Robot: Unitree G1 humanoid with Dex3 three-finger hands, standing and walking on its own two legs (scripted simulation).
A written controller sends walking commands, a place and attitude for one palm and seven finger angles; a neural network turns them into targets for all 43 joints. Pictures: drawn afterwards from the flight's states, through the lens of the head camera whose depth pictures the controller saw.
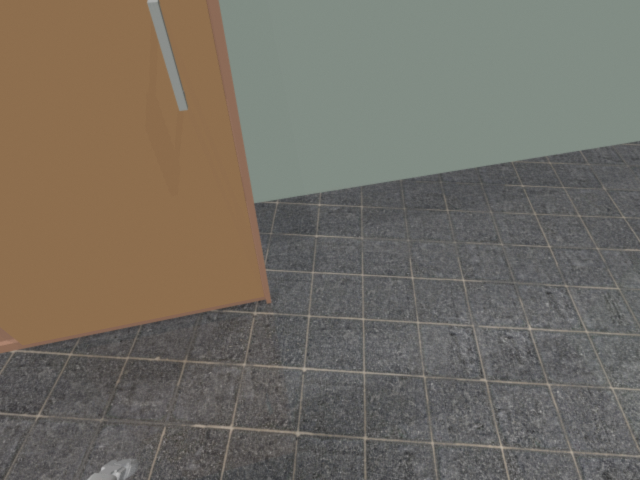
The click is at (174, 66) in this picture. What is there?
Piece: wardrobe's sliding door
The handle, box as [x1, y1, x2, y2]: [147, 0, 187, 110]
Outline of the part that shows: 148,0 147,3 179,110 187,109 184,93 159,7 158,0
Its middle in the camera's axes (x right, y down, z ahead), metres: -0.29 -0.34 +0.73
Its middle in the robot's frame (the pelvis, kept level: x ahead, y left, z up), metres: +0.78 +0.34 +0.17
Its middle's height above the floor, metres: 0.93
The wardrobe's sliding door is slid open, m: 0.00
